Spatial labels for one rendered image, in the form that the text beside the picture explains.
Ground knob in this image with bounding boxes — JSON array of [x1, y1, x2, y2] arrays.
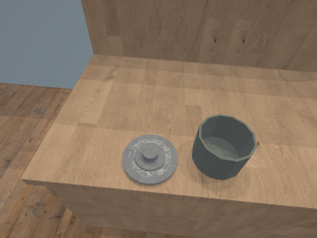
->
[[142, 145, 159, 162]]

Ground table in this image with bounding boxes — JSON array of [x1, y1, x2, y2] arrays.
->
[[21, 0, 317, 238]]

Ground pot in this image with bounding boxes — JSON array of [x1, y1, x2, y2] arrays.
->
[[192, 114, 258, 180]]

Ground lid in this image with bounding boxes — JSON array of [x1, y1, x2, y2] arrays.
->
[[122, 134, 178, 185]]

